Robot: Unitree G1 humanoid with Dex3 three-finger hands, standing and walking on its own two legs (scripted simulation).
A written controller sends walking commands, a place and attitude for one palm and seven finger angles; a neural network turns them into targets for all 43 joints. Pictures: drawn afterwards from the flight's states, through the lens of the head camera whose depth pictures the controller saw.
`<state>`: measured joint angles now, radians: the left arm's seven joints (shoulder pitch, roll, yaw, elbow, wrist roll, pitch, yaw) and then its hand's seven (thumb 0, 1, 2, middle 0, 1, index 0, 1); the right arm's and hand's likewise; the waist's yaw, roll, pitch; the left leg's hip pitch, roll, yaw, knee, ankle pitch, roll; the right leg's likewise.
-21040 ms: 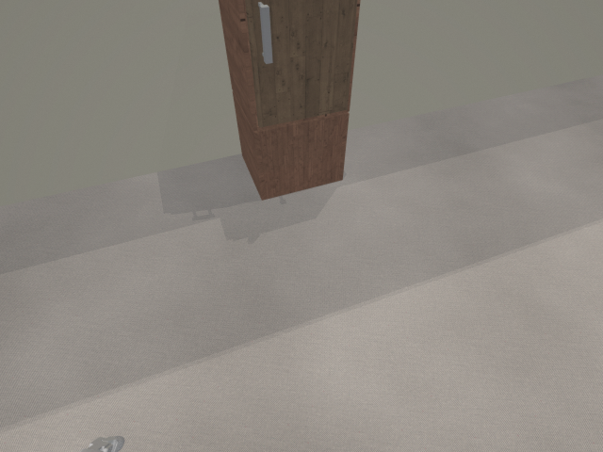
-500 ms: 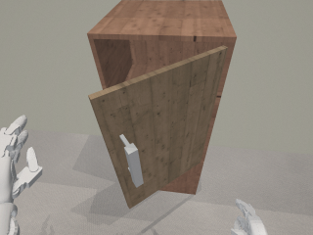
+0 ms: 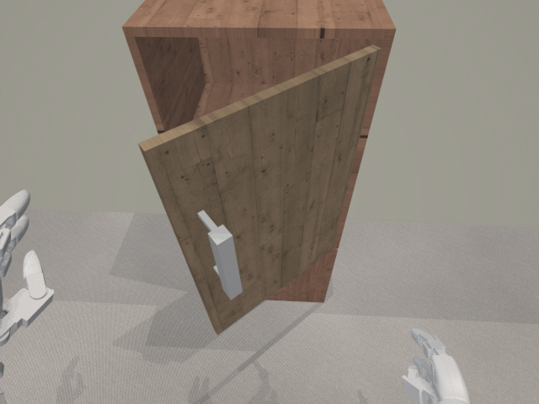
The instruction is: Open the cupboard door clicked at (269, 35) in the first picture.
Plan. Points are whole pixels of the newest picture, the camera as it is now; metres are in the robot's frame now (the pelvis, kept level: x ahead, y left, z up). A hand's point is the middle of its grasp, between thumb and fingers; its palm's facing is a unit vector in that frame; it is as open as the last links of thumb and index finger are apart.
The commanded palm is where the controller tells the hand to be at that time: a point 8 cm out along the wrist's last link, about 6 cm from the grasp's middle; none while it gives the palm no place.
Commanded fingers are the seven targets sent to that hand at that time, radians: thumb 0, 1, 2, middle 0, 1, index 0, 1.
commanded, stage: step back with the hand held close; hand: left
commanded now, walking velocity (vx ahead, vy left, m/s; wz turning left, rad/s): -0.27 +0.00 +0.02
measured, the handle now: (219, 256) +0.33 +0.11 +0.02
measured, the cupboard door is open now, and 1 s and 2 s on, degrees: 41 41 41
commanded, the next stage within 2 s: stop stepping back and stand still in 0.96 s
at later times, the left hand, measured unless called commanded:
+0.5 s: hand out of the picture +0.13 +0.27 +0.16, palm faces +0.44 -0.77 -0.46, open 7.4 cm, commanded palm +0.06 +0.31 +0.17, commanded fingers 0.00 0.90 0.90 -0.20 -0.30 -0.20 -0.30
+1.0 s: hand out of the picture +0.05 +0.30 +0.16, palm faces +0.42 -0.77 -0.48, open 7.4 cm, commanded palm -0.02 +0.33 +0.17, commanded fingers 0.00 0.90 0.90 -0.20 -0.30 -0.20 -0.30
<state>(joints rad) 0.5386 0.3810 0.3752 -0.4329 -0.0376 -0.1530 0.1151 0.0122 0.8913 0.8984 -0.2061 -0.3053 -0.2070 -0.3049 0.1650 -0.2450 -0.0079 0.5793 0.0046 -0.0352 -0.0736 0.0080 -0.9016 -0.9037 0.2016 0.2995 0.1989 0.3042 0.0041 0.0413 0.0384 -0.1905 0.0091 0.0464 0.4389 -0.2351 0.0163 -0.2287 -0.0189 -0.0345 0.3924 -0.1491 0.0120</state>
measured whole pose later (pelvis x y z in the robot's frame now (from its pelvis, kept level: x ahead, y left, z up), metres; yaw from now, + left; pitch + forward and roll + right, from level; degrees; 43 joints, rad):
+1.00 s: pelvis -0.15 +0.02 -0.01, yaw +2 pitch +2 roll -3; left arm 0.55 0.47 0.48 -0.59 -0.04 -0.22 0.15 0.01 0.89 0.90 -0.21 -0.31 -0.21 -0.31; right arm 0.14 -0.17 -0.02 0.61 -0.02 -0.13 -0.06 0.01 -0.90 -0.90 0.20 0.30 0.20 0.30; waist 0.01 -0.04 0.06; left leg -0.40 0.01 0.01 0.52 -0.15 0.06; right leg -0.47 0.08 0.05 0.99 -0.46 0.02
